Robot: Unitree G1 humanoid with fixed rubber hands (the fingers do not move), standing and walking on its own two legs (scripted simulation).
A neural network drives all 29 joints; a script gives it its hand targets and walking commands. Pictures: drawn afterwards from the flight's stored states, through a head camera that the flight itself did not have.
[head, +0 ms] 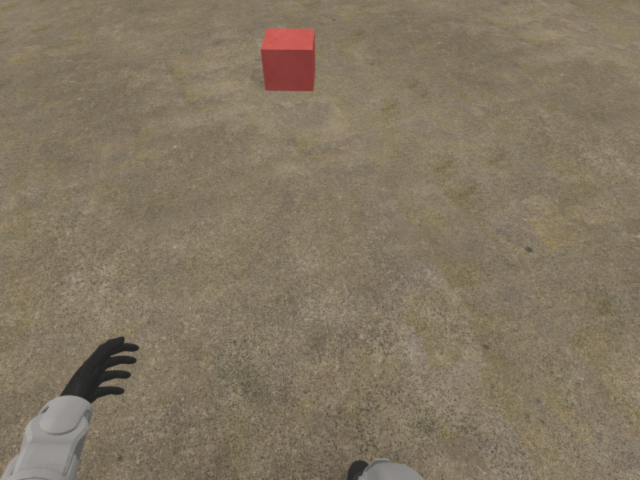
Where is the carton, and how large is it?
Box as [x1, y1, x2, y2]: [261, 28, 314, 90]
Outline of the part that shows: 267,28 261,47 265,90 312,90 314,75 314,29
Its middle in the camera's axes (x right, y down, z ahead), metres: -0.17 -1.08 +2.33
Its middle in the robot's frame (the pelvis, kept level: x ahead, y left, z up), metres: +2.40 -0.02 -0.63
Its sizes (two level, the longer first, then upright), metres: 0.291 0.281 0.246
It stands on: the floor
